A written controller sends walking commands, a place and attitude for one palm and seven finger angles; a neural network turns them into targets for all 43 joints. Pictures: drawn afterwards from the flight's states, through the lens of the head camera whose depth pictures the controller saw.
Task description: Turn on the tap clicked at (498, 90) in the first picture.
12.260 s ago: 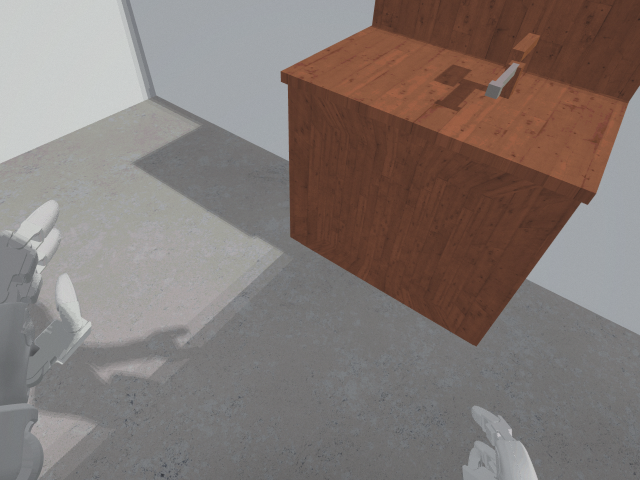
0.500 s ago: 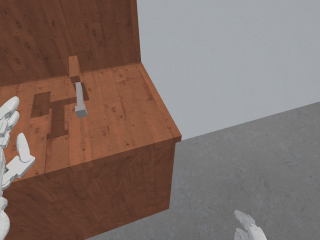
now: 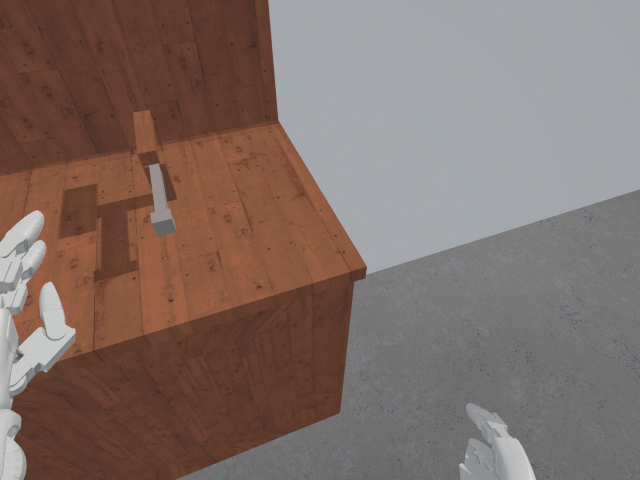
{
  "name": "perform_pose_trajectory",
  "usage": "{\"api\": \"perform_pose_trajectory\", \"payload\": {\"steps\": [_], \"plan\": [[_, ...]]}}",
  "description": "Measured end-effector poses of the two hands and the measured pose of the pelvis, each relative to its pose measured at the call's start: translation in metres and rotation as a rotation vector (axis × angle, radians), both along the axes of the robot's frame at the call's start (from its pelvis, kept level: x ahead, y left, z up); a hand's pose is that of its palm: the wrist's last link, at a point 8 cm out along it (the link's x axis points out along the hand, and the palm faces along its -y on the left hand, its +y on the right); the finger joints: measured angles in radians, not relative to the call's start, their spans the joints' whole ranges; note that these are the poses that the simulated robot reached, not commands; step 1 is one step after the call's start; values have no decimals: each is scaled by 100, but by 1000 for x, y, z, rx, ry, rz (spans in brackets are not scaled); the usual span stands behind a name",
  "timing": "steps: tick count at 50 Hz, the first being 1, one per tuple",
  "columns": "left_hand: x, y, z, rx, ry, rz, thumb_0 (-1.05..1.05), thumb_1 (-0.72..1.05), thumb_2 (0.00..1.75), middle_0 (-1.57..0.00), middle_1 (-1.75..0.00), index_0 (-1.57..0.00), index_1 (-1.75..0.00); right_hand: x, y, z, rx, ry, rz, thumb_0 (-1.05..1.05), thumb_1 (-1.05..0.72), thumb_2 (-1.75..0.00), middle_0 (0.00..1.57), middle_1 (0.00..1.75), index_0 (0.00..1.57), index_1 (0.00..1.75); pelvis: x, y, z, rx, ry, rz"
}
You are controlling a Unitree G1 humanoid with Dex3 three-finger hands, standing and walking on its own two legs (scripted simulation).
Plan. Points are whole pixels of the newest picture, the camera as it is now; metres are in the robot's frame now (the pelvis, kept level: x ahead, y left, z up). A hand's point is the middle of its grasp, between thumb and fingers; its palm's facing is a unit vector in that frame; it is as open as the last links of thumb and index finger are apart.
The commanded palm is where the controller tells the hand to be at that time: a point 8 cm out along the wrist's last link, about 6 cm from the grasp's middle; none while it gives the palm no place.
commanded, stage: look again from close up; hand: left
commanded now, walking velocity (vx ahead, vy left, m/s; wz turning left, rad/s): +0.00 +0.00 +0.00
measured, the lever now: (163, 222) +0.44 +0.28 +0.07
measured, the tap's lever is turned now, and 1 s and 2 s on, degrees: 0 0 0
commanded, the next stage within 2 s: shuffle to correct the standing spot in 0.04 s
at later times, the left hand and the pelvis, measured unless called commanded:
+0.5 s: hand (117, 314) +0.24 +0.23 +0.15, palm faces +0.42 -0.84 -0.35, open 7.4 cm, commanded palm +0.18 +0.26 +0.17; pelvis +0.03 -0.02 -0.01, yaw +2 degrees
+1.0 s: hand (197, 256) +0.32 +0.17 +0.14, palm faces +0.50 -0.80 -0.33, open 7.4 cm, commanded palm +0.26 +0.20 +0.17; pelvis +0.12 -0.09 -0.02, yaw +4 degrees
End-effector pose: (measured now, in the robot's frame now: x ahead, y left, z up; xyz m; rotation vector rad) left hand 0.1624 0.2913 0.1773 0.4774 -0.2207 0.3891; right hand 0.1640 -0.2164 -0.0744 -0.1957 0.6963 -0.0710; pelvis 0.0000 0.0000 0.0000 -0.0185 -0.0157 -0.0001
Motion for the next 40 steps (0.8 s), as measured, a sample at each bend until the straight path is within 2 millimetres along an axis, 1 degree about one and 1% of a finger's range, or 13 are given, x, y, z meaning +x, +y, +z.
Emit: {"api": "perform_pose_trajectory", "payload": {"steps": [3,6,8,13,16,19,23,26,28,31,35,38,40], "plan": [[-5,0,-20,-72,50,35,1,89,89,-20,-30,-21,-30,-10,0,-6,-12,40,7,2,-91,-90,21,30,20,30,-2,0,0,-1,-5,6],[-4,-3,-25,-111,37,37,1,89,89,-20,-30,-21,-30,-16,-1,-7,-36,65,18,2,-91,-90,21,30,20,30,-4,-1,0,0,-15,14],[-1,-6,-20,-110,4,21,1,89,89,-20,-30,-21,-30,-17,-2,-5,-47,66,22,2,-91,-90,21,30,20,30,-5,-2,1,1,-20,16],[8,-12,3,-37,-82,-33,1,89,89,-21,-30,-21,-30,-13,-8,2,-51,33,8,2,-91,-90,21,30,20,30,-3,-5,1,8,-15,13],[13,-13,8,0,-80,-37,1,89,89,-21,-30,-21,-30,-8,-13,4,-37,16,-15,2,-91,-90,21,30,20,30,3,-9,0,14,-4,12],[18,-15,3,4,-44,-19,1,89,89,-20,-30,-21,-30,-1,-19,0,-24,16,-29,2,-91,-90,21,30,20,30,11,-14,-1,15,8,15],[26,-21,-12,-31,-2,6,1,89,89,-20,-30,-21,-30,9,-28,-9,-25,42,-28,2,-91,-90,21,30,20,30,25,-21,-6,0,18,17],[35,-26,-20,-76,-22,7,1,89,89,-21,-30,-21,-30,19,-35,-15,-45,77,-18,2,-91,-90,21,30,20,30,36,-25,-11,-4,7,33],[43,-27,-21,-90,-60,3,1,89,89,-21,-30,-21,-30,26,-39,-16,-66,93,-5,2,-91,-90,21,30,20,30,45,-26,-14,6,-5,38],[59,-29,-15,-68,-113,-7,1,89,89,-21,-30,-21,-30,41,-42,-17,-75,82,-12,2,-91,-90,21,30,20,30,55,-28,-20,40,-20,24],[81,-40,4,4,-110,-33,1,89,89,-21,-30,-21,-30,59,-39,-11,-24,53,-11,2,-91,-90,21,30,20,30,66,-38,-13,40,-32,46],[89,-53,17,64,-83,-53,1,89,89,-20,-30,-21,-30,70,-40,-11,25,57,2,2,-91,-90,21,30,20,30,78,-48,-7,26,-19,50],[91,-60,18,105,-44,-48,1,89,89,-20,-30,-21,-30,78,-44,-15,50,60,6,2,-91,-90,21,30,20,30,87,-55,-7,18,-14,43]]}}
